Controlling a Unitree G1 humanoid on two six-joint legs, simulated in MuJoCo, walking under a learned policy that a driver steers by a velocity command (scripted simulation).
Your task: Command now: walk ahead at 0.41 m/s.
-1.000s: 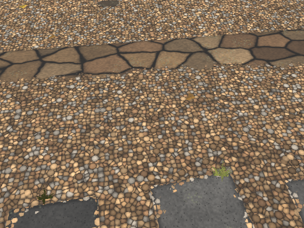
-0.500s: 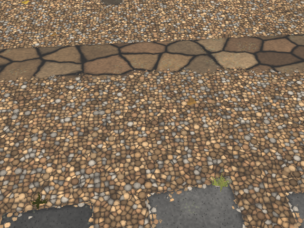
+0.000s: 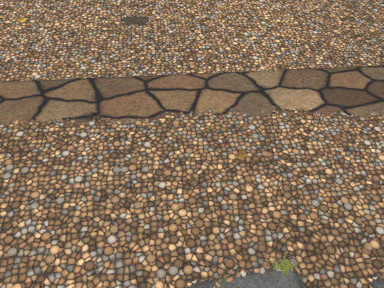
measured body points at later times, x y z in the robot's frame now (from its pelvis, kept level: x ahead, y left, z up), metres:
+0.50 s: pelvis +0.26 -0.05 -0.01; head +0.30 -0.05 +0.43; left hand +0.42 +0.19 -0.13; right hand +0.23 -0.31 -0.16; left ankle +0.08 +0.08 -0.62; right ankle +0.36 -0.13 -0.74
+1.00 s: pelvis +0.39 -0.03 +0.00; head +0.40 -0.02 +0.45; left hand +0.44 +0.22 -0.16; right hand +0.48 -0.28 -0.14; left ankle +0.43 +0.09 -0.74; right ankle +0.36 -0.13 -0.74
